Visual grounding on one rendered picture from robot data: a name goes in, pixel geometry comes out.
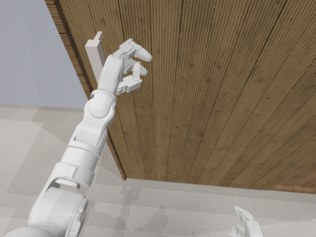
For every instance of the right robot hand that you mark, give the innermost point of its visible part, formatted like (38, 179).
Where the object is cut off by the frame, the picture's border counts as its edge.
(252, 228)

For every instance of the left robot hand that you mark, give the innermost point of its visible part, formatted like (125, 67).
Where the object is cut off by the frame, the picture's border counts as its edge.
(120, 63)

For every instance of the handle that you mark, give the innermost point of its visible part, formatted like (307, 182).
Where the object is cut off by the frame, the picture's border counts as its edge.
(95, 54)

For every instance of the left robot forearm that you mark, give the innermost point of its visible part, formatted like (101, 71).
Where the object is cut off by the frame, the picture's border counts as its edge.
(85, 146)

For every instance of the wardrobe door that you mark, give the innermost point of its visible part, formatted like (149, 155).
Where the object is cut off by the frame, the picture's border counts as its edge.
(229, 98)
(306, 177)

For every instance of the robot left upper arm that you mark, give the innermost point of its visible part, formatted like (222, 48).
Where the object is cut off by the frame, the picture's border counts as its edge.
(59, 213)

